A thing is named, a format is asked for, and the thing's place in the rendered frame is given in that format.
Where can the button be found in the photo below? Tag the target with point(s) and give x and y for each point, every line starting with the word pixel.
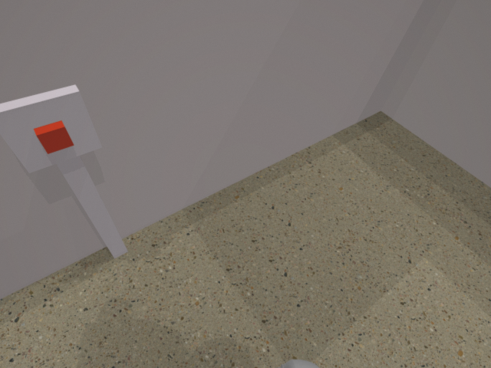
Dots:
pixel 53 137

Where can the panel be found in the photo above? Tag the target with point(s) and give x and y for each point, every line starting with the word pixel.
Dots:
pixel 18 118

